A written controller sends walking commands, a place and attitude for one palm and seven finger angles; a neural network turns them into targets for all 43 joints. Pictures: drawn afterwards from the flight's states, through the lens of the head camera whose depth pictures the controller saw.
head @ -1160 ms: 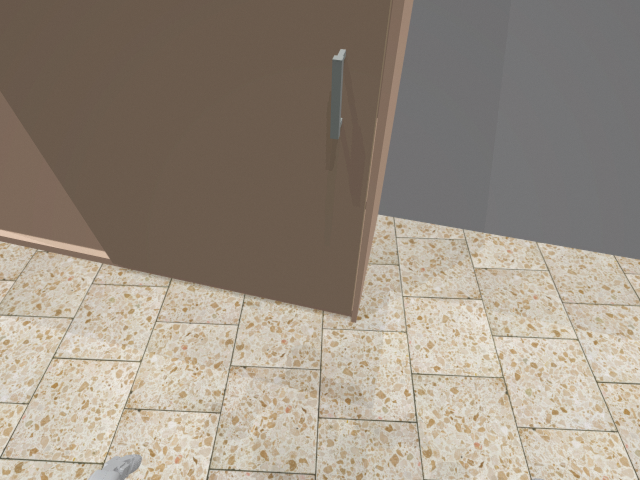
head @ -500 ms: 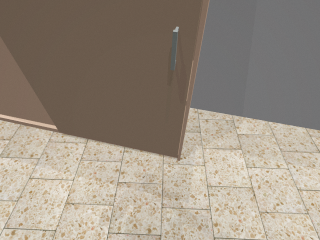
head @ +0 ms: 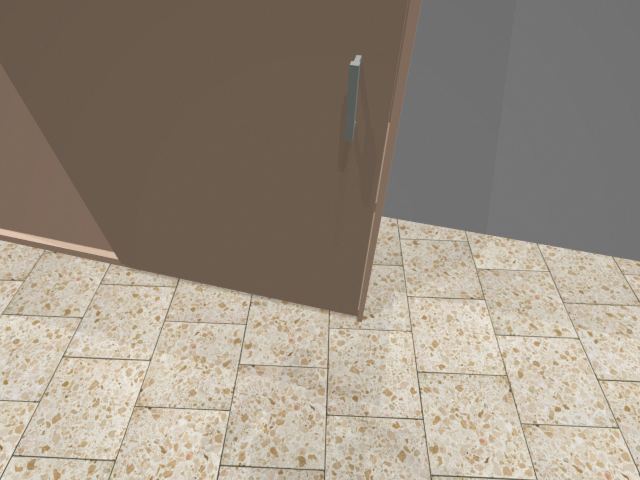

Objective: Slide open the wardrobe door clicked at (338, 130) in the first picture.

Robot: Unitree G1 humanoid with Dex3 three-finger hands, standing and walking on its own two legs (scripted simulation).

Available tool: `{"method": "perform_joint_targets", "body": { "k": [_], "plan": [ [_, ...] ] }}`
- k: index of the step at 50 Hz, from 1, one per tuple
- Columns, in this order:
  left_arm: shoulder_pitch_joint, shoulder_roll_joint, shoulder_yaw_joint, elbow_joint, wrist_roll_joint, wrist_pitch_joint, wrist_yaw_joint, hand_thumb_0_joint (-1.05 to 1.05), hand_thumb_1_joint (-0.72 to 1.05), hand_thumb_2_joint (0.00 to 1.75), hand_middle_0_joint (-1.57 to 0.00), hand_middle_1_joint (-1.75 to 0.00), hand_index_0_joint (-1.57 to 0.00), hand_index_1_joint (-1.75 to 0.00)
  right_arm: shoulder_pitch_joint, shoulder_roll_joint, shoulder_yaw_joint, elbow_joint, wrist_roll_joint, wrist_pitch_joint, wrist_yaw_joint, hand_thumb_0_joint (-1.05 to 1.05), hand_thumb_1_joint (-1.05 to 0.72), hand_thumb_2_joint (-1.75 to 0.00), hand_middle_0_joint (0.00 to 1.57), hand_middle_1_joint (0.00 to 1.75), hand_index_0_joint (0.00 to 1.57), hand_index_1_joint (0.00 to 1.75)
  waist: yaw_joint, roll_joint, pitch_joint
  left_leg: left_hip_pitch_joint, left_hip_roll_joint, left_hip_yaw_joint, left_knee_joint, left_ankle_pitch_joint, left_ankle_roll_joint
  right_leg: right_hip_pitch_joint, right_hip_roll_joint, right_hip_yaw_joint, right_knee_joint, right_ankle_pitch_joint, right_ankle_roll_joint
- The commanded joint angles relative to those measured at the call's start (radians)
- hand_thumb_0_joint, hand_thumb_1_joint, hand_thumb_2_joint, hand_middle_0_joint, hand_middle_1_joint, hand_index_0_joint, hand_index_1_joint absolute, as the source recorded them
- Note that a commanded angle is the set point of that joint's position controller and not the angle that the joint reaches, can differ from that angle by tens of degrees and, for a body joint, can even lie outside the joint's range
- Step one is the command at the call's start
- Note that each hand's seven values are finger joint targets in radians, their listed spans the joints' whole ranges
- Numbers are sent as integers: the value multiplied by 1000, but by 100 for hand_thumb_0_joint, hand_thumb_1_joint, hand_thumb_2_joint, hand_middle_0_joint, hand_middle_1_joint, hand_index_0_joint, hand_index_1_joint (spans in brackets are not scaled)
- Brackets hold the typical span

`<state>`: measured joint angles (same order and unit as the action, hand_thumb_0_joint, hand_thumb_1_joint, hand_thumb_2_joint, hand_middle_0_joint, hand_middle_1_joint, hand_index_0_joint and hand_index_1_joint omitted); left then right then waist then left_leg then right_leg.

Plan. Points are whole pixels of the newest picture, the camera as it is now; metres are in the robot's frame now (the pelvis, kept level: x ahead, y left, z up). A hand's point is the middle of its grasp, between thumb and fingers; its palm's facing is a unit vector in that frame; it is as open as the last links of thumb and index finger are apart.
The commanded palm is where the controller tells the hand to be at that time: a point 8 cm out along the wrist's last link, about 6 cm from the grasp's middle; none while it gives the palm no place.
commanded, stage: look at it before walking up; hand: right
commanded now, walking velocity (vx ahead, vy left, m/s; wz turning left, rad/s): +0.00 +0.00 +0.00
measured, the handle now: (353, 99) +0.76 -0.02 +0.09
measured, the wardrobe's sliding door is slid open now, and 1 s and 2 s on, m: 0.00 0.00 0.00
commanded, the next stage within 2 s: turn to face it in 0.28 s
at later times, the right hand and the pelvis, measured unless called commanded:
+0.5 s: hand out of the picture +0.07 -0.25 -0.16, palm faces -0.01 +0.95 -0.32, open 7.4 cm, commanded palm none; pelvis +0.01 +0.00 +0.00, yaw +0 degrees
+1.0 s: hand out of the picture +0.00 -0.21 -0.19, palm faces +0.12 +0.97 -0.22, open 7.4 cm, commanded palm none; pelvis -0.01 -0.01 -0.01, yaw -6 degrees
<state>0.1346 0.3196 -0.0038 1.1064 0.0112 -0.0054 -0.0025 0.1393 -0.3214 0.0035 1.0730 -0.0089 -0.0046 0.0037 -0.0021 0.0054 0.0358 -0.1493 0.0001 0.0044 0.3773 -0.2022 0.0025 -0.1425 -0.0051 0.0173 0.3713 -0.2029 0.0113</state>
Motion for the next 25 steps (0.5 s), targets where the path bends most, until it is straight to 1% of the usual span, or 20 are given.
{"method": "perform_joint_targets", "body": {
  "k": [1,2,5,7,11,12,13,16,17,21,22,23,25],
  "plan": [
    [-44,199,35,-55,-1,-26,17,0,90,90,-20,-30,-20,-30,-33,-201,-39,-58,-1,-22,-17,0,-90,-90,20,30,20,30,-1,-9,-72,18,121,-103,-64,110,24,8,-105,85,-55,131,-32],
    [-41,198,36,-57,-3,-25,18,0,90,90,-20,-30,-20,-30,-33,-202,-39,-58,-2,-23,-17,0,-90,-90,20,30,20,30,0,0,-72,20,120,-100,-65,117,24,6,-105,86,-50,136,-31],
    [-43,199,34,-54,-2,-25,18,0,90,90,-20,-30,-20,-30,-32,-200,-37,-54,-1,-21,-17,0,-90,-90,20,30,20,30,1,-12,-67,16,120,-103,-67,109,23,9,-105,87,-58,127,-31],
    [-40,201,35,-55,-3,-25,18,0,90,90,-20,-30,-20,-30,-30,-201,-39,-55,-2,-21,-17,0,-90,-90,20,30,20,30,0,-6,-71,23,119,-100,-64,122,23,9,-107,88,-55,141,-31],
    [-44,200,33,-51,-2,-24,18,0,90,90,-20,-30,-20,-30,-29,-199,-37,-50,-2,-19,-16,0,-90,-90,20,30,20,30,0,-8,-47,11,118,-99,-73,97,20,1,-107,87,-67,118,-31],
    [-40,200,34,-54,-3,-24,18,0,90,90,-20,-30,-20,-30,-26,-200,-38,-51,-3,-20,-17,0,-90,-90,20,30,20,30,-1,-6,-58,19,118,-98,-72,100,21,2,-107,90,-64,125,-32],
    [-45,200,34,-54,-2,-24,18,0,90,90,-20,-30,-20,-30,-26,-200,-38,-50,-3,-20,-17,0,-90,-90,20,30,20,30,-1,-6,-53,13,119,-100,-72,103,21,5,-106,88,-65,126,-31],
    [-45,201,34,-52,-2,-26,19,0,90,90,-20,-30,-20,-30,-23,-200,-37,-49,-2,-21,-16,0,-90,-90,20,30,20,30,-1,-14,-67,24,121,-96,-70,126,21,16,-108,87,-64,146,-32],
    [-43,201,35,-54,-4,-26,18,0,90,90,-20,-30,-20,-30,-21,-202,-37,-50,-2,-23,-17,0,-90,-90,20,30,20,30,-1,3,-79,29,121,-96,-67,145,21,24,-109,87,-57,161,-32],
    [-45,206,35,-54,-3,-28,19,0,90,90,-20,-30,-20,-30,-22,-202,-39,-49,-1,-24,-18,0,-90,-90,20,30,20,30,0,-8,-94,52,125,-86,-56,192,20,30,-110,87,-55,203,-32],
    [-42,202,35,-57,-4,-26,19,0,90,90,-20,-30,-20,-30,-22,-203,-41,-53,-2,-23,-20,0,-90,-90,20,30,20,30,0,0,-96,58,124,-80,-46,204,20,23,-110,91,-49,220,-31],
    [-46,198,34,-58,-3,-25,19,0,90,90,-20,-30,-20,-30,-23,-197,-40,-53,-1,-20,-20,0,-90,-90,20,30,20,30,-2,-9,-79,48,126,-74,-40,193,16,12,-108,91,-49,217,-31],
    [-38,171,29,-59,-2,-18,18,0,90,90,-20,-30,-20,-30,-6,-172,-36,-51,0,-11,-23,0,-90,-90,20,30,20,30,-5,-16,-69,40,128,-63,-27,178,8,-1,-106,92,-38,221,-30]
  ]
}}
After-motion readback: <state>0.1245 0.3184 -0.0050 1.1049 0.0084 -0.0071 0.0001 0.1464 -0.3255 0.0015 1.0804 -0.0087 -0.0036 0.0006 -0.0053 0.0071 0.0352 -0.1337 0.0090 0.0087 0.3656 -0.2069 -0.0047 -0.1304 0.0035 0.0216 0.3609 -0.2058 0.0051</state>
